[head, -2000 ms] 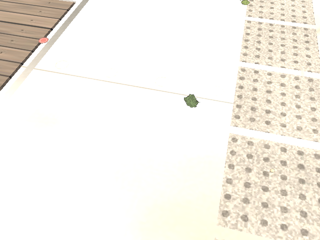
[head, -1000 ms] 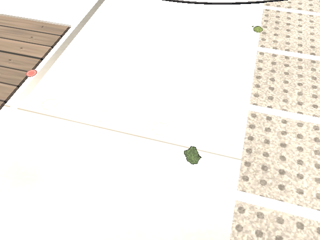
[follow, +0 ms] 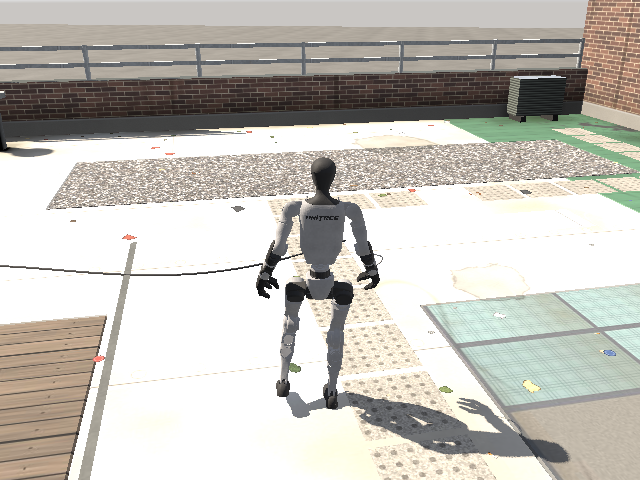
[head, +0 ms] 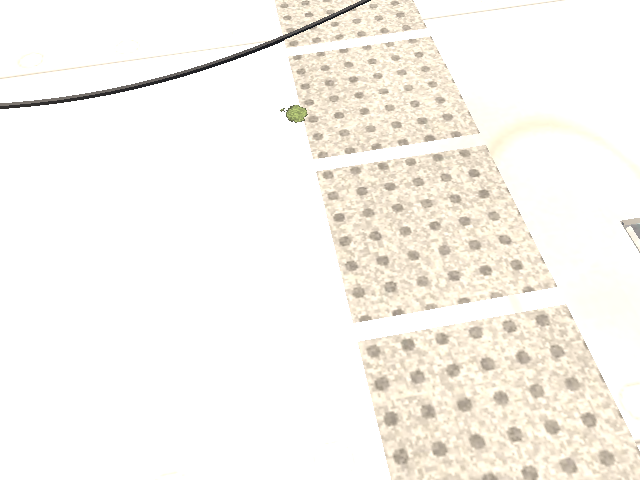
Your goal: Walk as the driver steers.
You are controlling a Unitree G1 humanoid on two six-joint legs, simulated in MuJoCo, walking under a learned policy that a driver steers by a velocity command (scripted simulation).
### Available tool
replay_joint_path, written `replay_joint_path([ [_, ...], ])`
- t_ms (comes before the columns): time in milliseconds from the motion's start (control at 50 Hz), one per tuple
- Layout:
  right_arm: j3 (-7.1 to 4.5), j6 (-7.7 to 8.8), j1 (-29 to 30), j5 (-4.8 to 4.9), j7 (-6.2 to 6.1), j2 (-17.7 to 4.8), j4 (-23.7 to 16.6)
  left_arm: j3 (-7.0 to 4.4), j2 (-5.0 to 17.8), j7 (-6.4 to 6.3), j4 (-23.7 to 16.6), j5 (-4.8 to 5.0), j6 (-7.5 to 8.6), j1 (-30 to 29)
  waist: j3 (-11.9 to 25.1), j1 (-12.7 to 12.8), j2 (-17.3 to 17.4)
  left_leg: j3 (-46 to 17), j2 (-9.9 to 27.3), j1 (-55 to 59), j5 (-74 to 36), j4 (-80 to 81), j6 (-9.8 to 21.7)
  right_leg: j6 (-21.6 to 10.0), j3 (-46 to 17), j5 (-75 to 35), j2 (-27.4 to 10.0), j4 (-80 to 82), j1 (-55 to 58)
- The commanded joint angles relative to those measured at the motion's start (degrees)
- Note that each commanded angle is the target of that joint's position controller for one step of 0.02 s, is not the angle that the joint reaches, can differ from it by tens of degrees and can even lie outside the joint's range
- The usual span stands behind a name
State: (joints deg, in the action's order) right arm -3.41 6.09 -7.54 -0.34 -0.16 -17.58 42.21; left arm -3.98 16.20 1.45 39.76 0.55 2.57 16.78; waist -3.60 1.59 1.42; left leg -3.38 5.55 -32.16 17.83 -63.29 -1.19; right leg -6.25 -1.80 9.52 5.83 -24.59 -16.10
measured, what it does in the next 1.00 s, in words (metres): walks ahead, turning right: left foot, then right foot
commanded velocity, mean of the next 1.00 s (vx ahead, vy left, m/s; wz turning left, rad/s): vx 0.49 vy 0.00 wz -0.56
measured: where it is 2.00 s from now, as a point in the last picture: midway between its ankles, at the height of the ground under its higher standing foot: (458, 375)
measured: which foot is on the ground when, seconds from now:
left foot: up 0.00-0.28, down 0.30-0.82, up 0.84-1.00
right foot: down 0.00-0.32, up 0.34-0.80, down 0.82-1.00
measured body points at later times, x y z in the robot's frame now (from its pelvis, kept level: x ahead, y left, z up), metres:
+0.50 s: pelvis +0.28 +0.04 +0.00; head +0.30 +0.04 +0.45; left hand +0.48 +0.28 -0.10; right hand +0.30 -0.25 -0.10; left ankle +0.32 +0.14 -0.74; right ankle +0.24 -0.09 -0.66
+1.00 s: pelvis +0.50 -0.12 +0.00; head +0.54 -0.15 +0.45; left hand +0.76 +0.04 -0.10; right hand +0.47 -0.43 -0.11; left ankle +0.58 +0.02 -0.66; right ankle +0.50 -0.19 -0.74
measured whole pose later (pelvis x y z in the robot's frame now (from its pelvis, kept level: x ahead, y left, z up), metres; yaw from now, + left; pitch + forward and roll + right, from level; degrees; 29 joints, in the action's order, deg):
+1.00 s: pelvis +0.50 -0.12 +0.00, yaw -34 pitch +1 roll +0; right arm -2.7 5.4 -9.8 0.5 0.5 -18.3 43.3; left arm -3.4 16.1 1.3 37.5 -0.2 2.5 13.6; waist -4.3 0.4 1.9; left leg -1.3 5.5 -31.3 20.7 -65.3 -1.7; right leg -5.3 0.1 9.3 5.3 -24.9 -16.7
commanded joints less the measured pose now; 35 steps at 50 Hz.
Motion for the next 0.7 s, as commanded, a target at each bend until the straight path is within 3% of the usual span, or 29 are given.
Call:
replay_joint_path([
  [20,-1.28,-0.46,-0.86,-0.74,-0.27,-4.48,-3.31,-2.49,9.33,-1.35,-4.44,0.16,1.38,-1.47,5.58,-2.06,-3.08,-0.05,0.45,-4.08,-6.44,6.98,-2.1,-10.66,-15.62,-15.02,-14.16,11.75,4.83],
  [100,-0.27,-0.17,7.5,-0.27,0.32,-2.45,-5.41,-2.62,9.73,-2.37,-3.14,0.61,0.7,1.45,3.59,1.2,-5.39,0.21,-2.74,-1.41,-20.16,24.43,-3.15,-7.31,-12.87,-8.72,-10.95,10.96,2.94],
  [180,-0.43,0.75,12.26,0.68,1.43,-3.57,-7.13,-2.77,9.87,-2.56,-1.5,1.05,0.13,4.56,2.69,2.98,-6.31,-0.64,-4.89,1.8,-22.53,32.58,-2.19,-6.21,-16.97,-4.6,-12.44,7.95,5.09],
  [240,-1.3,1.48,10.71,0.86,1.93,-5.49,-7.16,-2.82,9.5,-2.86,-1.17,0.99,-0.45,4.46,3.08,1.6,-8.06,-1.61,-5.45,4.55,-16.38,35.55,-0.23,-5.11,-21.84,-5.02,-14.05,3.08,9.32],
  [280,-2.44,2.02,3.29,0.7,1.52,-6.99,-5.41,-2.47,8.28,-2.78,-1.69,0.84,-0.75,2.82,5.75,-2.52,-9.07,0.14,-5.91,14.8,-14.77,38.87,2.26,-3.15,-21.95,-9.81,-11.89,-3.15,8.72],
  [300,-3.29,2.33,-3.82,-0.29,1.12,-9.18,-4.61,-1.39,5.41,-2.48,-2.52,0.38,-0.58,2.34,12.27,-5.96,-6.61,-4.31,-0.26,27.91,-14.09,37.52,5.41,-1.16,-18.85,-8.53,-8.81,-14.69,4.34],
  [320,-4.42,2.05,-11.67,-1.39,0.68,-13.87,-3.83,-0.27,1.75,-2.55,-3.84,0.54,-0.26,7.72,21.53,-5.76,5.46,-23.59,12.82,48.93,-7.83,38.34,12.58,3.13,-11.22,7.86,-1.33,-34.11,-12.06],
  [340,-4.35,1.34,-13.82,-0.16,1.32,-12.71,-2.13,-0.03,3.79,-2.65,-4.53,1.7,0.13,11.07,23.52,-4.6,17.99,-43.58,19.6,54.06,7.04,44.61,17.22,4.64,-8.82,25.22,-1.35,-46.21,-25.65],
  [360,-2.99,0.94,-10.73,0.6,1.18,-7.49,-3.21,-1.32,9.08,-2.63,-3.47,2.07,-0.05,7.42,15.15,-5.74,9.76,-38.06,17.62,47.41,14.33,46.59,14.94,5.23,-9.79,20.73,-5.03,-50.94,-29.74],
  [380,-2.31,0.29,-8.09,0.39,0.85,-5.4,-3.66,-1.68,10.25,-2.56,-4.22,1.44,-0.41,2.3,9.36,-6.03,5.23,-28.55,15.05,40.08,10.33,46.93,12.53,5.5,-7.3,16.08,-7.06,-51.21,-29.51],
  [400,-1.81,-0.06,-5.72,0.0,0.75,-4.36,-3.46,-1.74,9.45,-2.42,-4.91,0.82,-0.55,-0.23,5.25,-4.9,3.13,-21.91,12.45,33.05,3.62,48.4,11.67,5.66,-6.47,12.8,-8.69,-48.82,-27.94],
  [420,-1.4,-0.06,-4.37,-0.31,0.61,-3.28,-3.1,-1.93,8.63,-2.16,-5.25,0.6,-0.75,-1.09,3.33,-3.66,3.83,-16.99,10.44,28.73,-1.29,49.77,10.99,5.58,-6.45,10.54,-10.39,-46.13,-26.02],
  [460,-1.45,0.35,-3.87,-0.24,0.52,-3.24,-2.33,-1.51,5.95,-1.66,-5.3,1.16,-1.36,-0.09,2.63,-2.43,5.51,-10.4,8.74,24.57,-6.65,52.43,10.96,5.72,-4.92,8.56,-11.77,-43.62,-22.94],
  [500,-1.95,0.8,-4.34,-0.02,0.48,-4.67,-1.26,-1.11,4.59,-1.59,-6.24,0.96,-1.71,-1.64,2.08,-2.31,4.29,-6.15,9.18,24.27,-11.67,54.16,12.14,6.38,-4.42,6.14,-12.39,-40.53,-24.48],
  [540,-2.41,0.82,-4.93,-0.09,0.38,-6.07,-0.34,-0.85,4.11,-1.44,-6.9,0.71,-1.66,-3.53,2.15,-2.61,3.03,-2.59,9.73,25.99,-16.2,54.78,12.7,7.0,-4.34,1.81,-12.81,-36.03,-26.19],
  [620,-2.61,0.04,-5.47,0.26,0.11,-7.58,0.89,-0.23,3.06,-0.08,-7.8,0.75,-0.79,-9.37,1.04,-4.68,2.1,6.08,7.87,27.93,-21.0,54.69,10.72,6.55,-1.02,-9.55,-12.04,-22.62,-23.66],
  [700,-3.12,-1.12,-8.93,1.21,-0.01,-9.65,2.73,0.11,2.62,1.36,-10.21,1.01,-0.58,-15.73,-1.05,-6.65,1.82,9.71,9.65,32.88,-22.95,53.72,9.47,4.78,2.38,-9.29,-10.9,-14.16,-22.29],
])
